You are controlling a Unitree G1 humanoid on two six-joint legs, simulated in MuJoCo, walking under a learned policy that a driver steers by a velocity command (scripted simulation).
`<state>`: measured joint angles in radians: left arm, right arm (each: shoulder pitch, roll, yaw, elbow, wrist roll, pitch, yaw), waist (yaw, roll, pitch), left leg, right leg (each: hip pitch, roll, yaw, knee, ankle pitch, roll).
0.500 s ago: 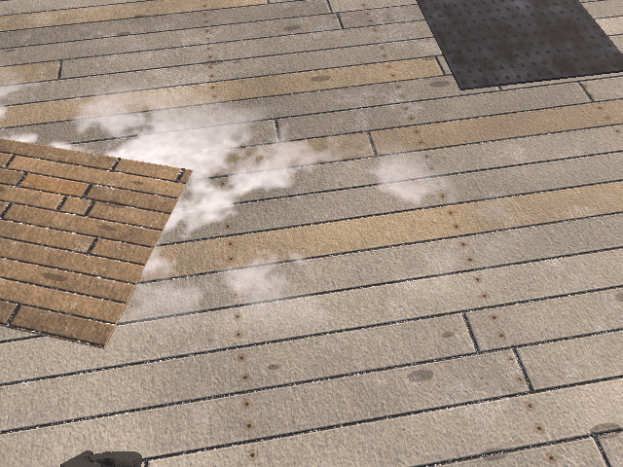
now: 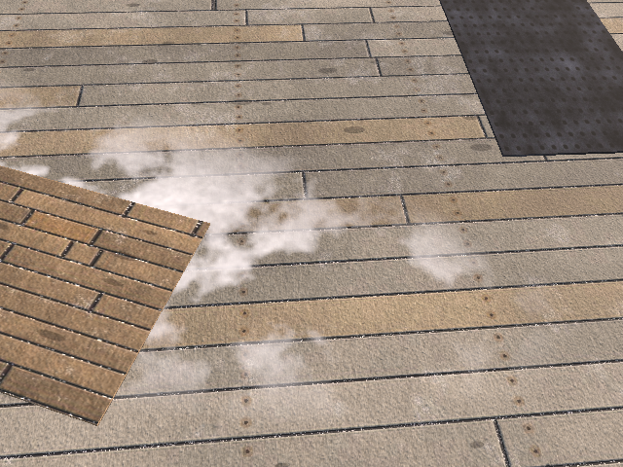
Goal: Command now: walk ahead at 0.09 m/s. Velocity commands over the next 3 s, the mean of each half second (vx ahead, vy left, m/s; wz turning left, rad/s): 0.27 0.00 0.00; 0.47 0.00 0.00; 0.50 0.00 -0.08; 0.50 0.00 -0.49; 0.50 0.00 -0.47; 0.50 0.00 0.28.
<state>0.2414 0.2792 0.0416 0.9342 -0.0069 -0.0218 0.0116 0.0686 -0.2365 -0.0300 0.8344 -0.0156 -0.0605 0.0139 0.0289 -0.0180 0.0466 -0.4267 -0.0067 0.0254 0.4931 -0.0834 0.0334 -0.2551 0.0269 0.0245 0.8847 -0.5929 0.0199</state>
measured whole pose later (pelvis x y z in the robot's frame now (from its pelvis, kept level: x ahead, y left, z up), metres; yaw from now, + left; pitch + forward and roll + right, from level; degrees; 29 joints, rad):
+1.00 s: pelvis +0.37 +0.04 +0.01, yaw +0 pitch +2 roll +2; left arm 0.01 0.25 0.06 0.88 -0.02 -0.08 -0.02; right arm 0.38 -0.25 -0.06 1.02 0.02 -0.08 -0.01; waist -0.08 -0.03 0.02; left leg 0.07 -0.05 0.06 0.18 -0.28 0.03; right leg -0.64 -0.09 0.01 0.56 0.08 -0.02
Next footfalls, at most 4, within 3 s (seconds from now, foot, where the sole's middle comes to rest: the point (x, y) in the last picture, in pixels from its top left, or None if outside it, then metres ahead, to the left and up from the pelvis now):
0.22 right None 0.07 -0.13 -0.77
0.60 left None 0.29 0.14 -0.77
1.10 right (363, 393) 0.63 -0.09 -0.77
1.62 left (263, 281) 0.91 0.15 -0.77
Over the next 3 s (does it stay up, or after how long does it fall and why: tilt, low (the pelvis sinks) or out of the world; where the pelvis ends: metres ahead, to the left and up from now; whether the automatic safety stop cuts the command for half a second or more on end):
stays up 1.46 -0.22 0.02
